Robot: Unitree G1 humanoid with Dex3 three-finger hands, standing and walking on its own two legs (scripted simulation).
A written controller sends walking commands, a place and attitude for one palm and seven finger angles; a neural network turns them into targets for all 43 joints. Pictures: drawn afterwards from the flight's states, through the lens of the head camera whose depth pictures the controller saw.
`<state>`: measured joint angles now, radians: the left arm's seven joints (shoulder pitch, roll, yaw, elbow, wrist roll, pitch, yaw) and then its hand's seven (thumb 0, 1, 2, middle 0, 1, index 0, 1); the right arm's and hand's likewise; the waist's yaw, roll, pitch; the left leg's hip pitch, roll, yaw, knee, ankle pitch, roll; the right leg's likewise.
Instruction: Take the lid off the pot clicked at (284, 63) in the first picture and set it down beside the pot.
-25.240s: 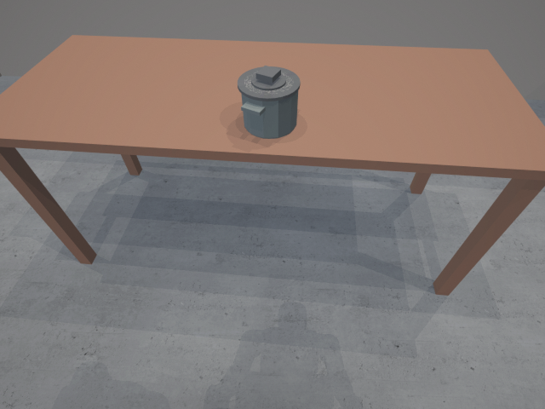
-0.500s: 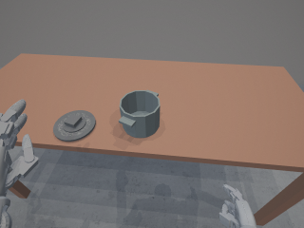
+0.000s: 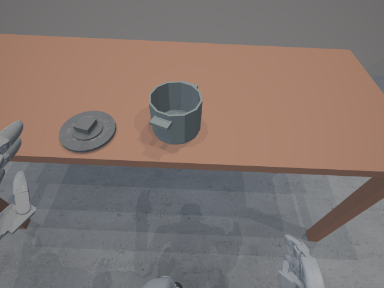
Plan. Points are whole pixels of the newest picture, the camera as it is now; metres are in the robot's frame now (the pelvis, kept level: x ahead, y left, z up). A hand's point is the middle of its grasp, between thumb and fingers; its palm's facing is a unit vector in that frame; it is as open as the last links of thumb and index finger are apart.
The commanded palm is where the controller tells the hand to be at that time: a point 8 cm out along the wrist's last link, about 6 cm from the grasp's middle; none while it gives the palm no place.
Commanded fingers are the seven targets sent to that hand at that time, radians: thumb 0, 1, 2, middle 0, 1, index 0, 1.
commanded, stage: step back with the hand held close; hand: left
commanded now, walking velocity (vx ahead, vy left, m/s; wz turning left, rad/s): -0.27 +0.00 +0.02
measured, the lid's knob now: (85, 124) +0.52 +0.34 -0.02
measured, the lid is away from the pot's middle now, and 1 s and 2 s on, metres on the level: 0.26 0.26 0.26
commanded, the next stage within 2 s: stop stepping back and stand still in 0.76 s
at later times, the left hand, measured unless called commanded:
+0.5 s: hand out of the picture +0.12 +0.26 +0.18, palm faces +0.31 -0.86 -0.40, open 7.4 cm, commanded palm +0.06 +0.31 +0.19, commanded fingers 0.00 0.90 0.90 -0.20 -0.30 -0.20 -0.30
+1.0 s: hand out of the picture +0.04 +0.29 +0.17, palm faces +0.17 -0.92 -0.36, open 7.4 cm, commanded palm -0.02 +0.35 +0.19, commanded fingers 0.00 0.90 0.90 -0.20 -0.30 -0.20 -0.30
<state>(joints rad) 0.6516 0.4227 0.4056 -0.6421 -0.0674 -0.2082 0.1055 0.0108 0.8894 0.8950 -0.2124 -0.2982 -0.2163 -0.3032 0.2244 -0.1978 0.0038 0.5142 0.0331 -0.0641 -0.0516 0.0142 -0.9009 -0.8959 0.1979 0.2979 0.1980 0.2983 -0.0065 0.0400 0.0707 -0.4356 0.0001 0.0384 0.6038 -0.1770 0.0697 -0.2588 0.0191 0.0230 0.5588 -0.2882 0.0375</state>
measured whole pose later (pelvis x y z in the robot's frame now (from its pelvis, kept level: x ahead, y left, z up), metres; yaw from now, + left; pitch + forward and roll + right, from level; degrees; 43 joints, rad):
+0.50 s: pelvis -0.07 +0.03 -0.01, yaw +0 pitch +0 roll -4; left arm 0.63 0.40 0.37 -0.70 -0.05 -0.26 0.13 0.01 0.89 0.90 -0.21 -0.30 -0.22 -0.30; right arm 0.21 -0.20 -0.02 0.57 0.01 -0.07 -0.05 0.01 -0.90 -0.90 0.20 0.30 0.20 0.30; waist -0.02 -0.01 0.03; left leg -0.48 0.00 0.02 0.70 -0.25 0.03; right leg -0.32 0.00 0.00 0.61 -0.29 0.06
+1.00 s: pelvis -0.18 +0.08 -0.01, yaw -6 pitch +0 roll -5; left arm 0.62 0.41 0.35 -0.64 -0.06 -0.20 0.09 0.01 0.89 0.90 -0.21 -0.30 -0.22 -0.30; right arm 0.25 -0.20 0.00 0.59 0.03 -0.06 -0.05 0.02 -0.90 -0.90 0.20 0.30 0.20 0.30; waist -0.06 -0.02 -0.05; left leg -0.44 0.02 -0.03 0.71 -0.31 0.02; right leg -0.21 0.01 -0.03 0.60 -0.38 0.04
